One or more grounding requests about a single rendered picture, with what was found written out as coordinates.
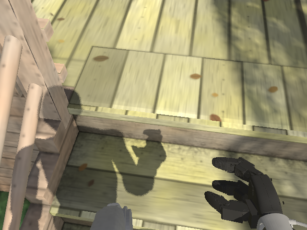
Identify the robot right hand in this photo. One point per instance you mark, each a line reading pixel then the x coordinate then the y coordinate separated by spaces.
pixel 254 200

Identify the left robot thigh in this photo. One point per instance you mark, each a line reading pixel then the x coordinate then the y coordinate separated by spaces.
pixel 113 217

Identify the right robot forearm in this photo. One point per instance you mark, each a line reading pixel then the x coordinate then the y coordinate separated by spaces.
pixel 274 221

